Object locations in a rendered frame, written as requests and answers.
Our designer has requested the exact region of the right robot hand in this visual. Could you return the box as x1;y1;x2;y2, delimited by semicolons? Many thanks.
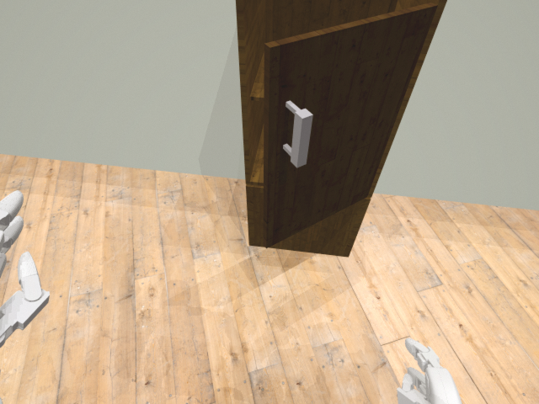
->
397;338;462;404

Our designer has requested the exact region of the handle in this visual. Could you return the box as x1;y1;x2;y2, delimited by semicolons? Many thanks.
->
283;101;313;168

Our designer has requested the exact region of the cupboard door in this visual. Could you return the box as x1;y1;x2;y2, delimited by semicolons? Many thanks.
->
264;3;438;248

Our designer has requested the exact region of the left robot hand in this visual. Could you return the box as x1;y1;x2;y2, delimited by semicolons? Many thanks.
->
0;190;50;348

